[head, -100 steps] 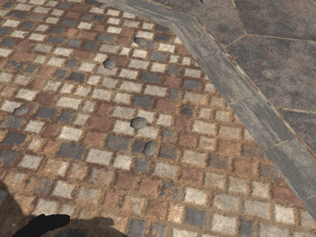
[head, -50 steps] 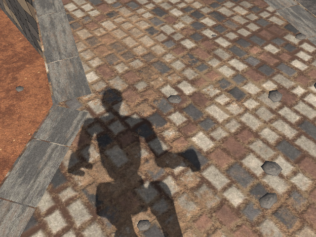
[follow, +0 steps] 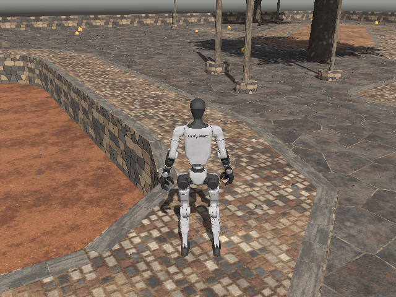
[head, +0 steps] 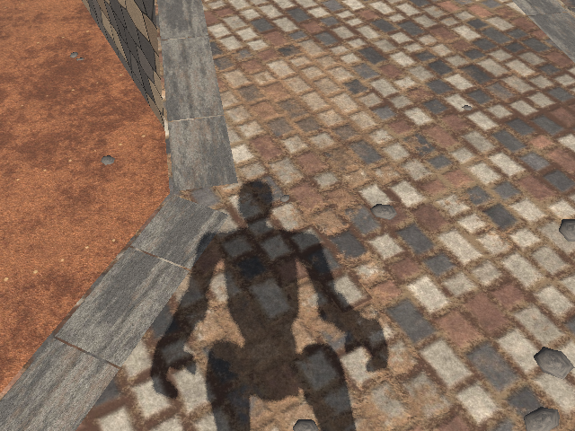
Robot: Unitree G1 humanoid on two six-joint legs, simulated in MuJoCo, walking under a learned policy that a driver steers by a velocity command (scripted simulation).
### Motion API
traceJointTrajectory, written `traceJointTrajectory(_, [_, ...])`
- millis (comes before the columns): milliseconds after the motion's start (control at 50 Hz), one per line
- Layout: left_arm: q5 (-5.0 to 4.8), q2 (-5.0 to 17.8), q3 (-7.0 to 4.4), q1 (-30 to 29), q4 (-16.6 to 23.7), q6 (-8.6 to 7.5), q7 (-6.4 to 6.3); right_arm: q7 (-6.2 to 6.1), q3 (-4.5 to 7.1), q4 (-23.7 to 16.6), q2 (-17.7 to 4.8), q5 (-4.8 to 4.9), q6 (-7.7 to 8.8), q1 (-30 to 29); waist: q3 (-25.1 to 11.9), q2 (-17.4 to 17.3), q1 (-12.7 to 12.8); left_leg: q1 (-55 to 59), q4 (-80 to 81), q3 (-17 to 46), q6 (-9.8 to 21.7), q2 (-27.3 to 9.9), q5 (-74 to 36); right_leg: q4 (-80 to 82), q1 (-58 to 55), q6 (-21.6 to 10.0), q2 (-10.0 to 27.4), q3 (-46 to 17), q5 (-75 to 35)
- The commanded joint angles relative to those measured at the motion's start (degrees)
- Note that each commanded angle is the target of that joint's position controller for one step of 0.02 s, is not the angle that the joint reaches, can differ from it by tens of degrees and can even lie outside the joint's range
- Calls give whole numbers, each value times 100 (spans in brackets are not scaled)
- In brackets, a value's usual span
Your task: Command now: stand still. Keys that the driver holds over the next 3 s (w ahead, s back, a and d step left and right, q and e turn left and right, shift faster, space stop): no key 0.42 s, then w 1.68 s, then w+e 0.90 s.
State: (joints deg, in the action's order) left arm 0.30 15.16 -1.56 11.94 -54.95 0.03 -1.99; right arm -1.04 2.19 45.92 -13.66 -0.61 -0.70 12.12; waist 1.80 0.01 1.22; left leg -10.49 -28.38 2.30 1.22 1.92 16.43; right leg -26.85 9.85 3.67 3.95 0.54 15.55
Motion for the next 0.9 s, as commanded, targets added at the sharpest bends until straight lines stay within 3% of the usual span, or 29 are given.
traceJointTrajectory(20, [-6,675,-137,80,110,-39,-36,-37,145,-168,-616,11,77,-36,-146,-62,11,-22,493,325,115,-356,-1435,301,-6,-52,4,9,-890])
traceJointTrajectory(420, [-17,447,-86,355,-464,-6,-97,-99,65,844,-539,59,71,131,30,-16,-21,-63,549,156,38,-261,-1220,362,60,-113,-108,83,-782])
traceJointTrajectory(460, [-65,373,-80,498,-561,12,-113,-122,87,964,-586,103,39,254,-21,-112,-54,-114,619,117,152,-153,605,127,164,-192,-338,332,546])
traceJointTrajectory(500, [-92,350,-81,357,-453,-26,-128,-126,141,955,-748,148,47,307,450,-340,-144,-589,930,557,425,-409,2616,-292,771,-347,-442,405,1734])
traceJointTrajectory(520, [-92,274,-62,267,-376,-93,-111,-110,167,966,-830,166,99,425,641,-563,-212,-639,1175,1011,603,-710,3071,-617,1107,-395,-465,412,1752])
traceJointTrajectory(560, [-125,48,-13,211,-275,-280,-14,-66,256,1067,-1066,217,228,743,704,-1146,-298,-587,1737,2251,1091,-1506,3432,-1535,1380,-510,-429,334,1160])
traceJointTrajectory(580, [-165,83,-26,254,-254,-365,45,-57,258,1033,-1055,224,280,635,754,-1149,-215,-733,1836,2532,1213,-1706,3301,-1704,1361,-647,-298,154,1136])
traceJointTrajectory(620, [-225,40,-29,758,-384,-500,141,-30,210,831,-907,278,322,-14,763,-1003,227,-1165,1568,2033,1001,-1515,2698,-673,528,-947,-243,142,1066])
traceJointTrajectory(640, [-195,87,-69,1294,-615,-531,154,-17,172,698,-785,293,318,-409,715,-702,505,-1658,1084,1381,727,-1079,2069,117,-441,-981,-339,149,568])
traceJointTrajectory(660, [-113,413,-173,1944,-828,-537,146,6,87,595,-461,225,357,-594,411,208,668,-2233,-432,499,354,-501,1165,614,-1359,-1040,283,-862,610])
traceJointTrajectory(680, [-110,1188,-356,2559,-902,-582,216,-15,47,325,-268,202,461,-750,203,1774,757,-3132,-2160,-366,9,167,1137,1626,-1864,-1674,1540,-3221,1295])
traceJointTrajectory(700, [-5,985,-260,2335,-832,-649,248,-17,109,327,-511,281,555,-700,330,1363,543,-3560,-3278,151,72,-36,1556,1852,-1674,-1994,1976,-4117,1472])
traceJointTrajectory(720, [-29,638,-173,1936,-687,-699,239,37,115,430,-530,347,620,-456,627,848,291,-3905,-3803,319,188,-320,1069,1775,-1656,-1898,1856,-3606,1194])
traceJointTrajectory(760, [-81,462,-111,1596,-540,-707,283,103,151,578,-558,291,696,-372,631,476,154,-4059,-3709,142,315,-642,124,1795,-1751,-1505,1381,-2418,268])
traceJointTrajectory(800, [-35,156,-10,1748,-556,-622,272,181,192,540,-537,210,706,-608,467,574,198,-3740,-3268,-91,255,-769,-363,1792,-1729,-1270,1000,-1477,-1287])
traceJointTrajectory(840, [-13,182,4,1940,-559,-539,203,248,133,466,-277,195,655,-844,371,575,240,-3574,-2792,-322,101,-709,-668,1803,-1652,-1286,834,-994,-2054])
traceJointTrajectory(900, [9,422,-21,1867,-445,-482,94,279,7,131,-45,204,626,-1685,580,497,343,-2981,-1412,-542,-63,-510,-1324,2073,-949,-1288,664,-591,-1992])
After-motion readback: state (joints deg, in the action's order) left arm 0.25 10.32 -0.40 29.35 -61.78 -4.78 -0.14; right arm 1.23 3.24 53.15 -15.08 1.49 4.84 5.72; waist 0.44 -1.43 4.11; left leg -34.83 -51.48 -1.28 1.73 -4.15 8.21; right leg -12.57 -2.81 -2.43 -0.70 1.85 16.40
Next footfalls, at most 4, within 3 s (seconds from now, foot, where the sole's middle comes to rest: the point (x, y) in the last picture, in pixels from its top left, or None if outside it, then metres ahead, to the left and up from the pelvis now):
1.10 left None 0.42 0.09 -0.77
1.64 right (368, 355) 0.71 -0.16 -0.77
2.18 left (278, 256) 1.02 0.08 -0.77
2.74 right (369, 196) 1.27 -0.21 -0.77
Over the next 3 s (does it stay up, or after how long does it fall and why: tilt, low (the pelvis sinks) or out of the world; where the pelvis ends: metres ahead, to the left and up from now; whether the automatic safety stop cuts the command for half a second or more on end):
stays up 1.27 -0.13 0.01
